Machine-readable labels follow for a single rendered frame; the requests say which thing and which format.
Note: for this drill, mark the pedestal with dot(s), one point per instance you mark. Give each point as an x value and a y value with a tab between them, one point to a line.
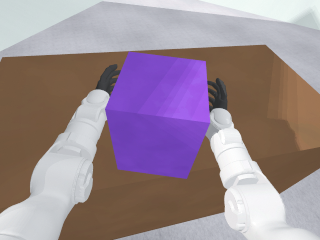
276	112

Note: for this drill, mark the robot right hand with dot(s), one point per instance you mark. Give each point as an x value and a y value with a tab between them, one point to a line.
220	96

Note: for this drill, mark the robot left hand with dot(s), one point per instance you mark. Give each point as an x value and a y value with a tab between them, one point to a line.
106	80

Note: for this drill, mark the robot left upper arm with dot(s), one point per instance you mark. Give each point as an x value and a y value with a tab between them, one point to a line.
59	182

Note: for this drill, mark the robot right upper arm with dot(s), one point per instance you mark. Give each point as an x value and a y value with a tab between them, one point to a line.
257	211

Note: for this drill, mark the carton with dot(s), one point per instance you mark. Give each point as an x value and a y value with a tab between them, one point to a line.
158	114

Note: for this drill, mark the left robot forearm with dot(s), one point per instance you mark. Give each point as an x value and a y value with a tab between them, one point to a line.
84	129

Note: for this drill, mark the right robot forearm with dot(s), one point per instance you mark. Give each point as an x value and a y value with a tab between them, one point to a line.
235	163

